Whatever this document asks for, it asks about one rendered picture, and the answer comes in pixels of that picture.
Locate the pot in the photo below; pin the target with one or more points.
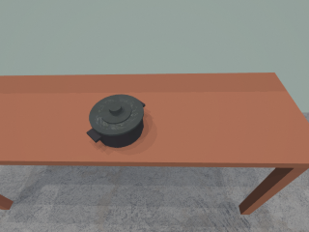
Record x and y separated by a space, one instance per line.
118 141

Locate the table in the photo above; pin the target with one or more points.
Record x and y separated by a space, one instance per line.
231 119

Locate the lid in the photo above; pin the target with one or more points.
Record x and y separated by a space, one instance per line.
106 123

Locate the knob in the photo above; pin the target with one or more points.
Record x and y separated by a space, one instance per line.
115 107

